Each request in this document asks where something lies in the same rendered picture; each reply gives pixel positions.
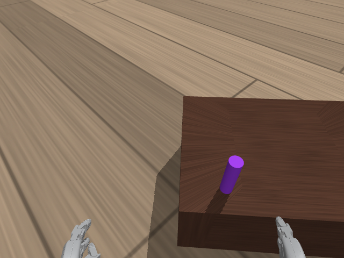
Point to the left robot hand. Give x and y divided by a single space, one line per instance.
75 247

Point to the can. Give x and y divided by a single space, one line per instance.
231 174

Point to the right robot hand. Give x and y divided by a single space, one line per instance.
289 247

